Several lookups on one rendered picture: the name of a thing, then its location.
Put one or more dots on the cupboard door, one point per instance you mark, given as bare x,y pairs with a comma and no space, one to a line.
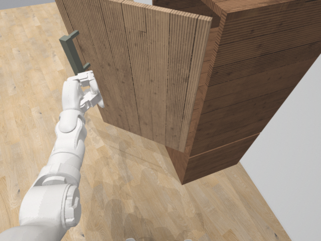
146,60

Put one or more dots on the robot left forearm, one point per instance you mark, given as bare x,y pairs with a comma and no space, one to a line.
65,161

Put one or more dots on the handle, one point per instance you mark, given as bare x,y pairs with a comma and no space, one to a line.
71,53

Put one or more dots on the left robot hand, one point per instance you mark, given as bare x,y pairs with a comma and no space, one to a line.
74,98

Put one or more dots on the left robot upper arm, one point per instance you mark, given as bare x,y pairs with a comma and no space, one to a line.
47,213

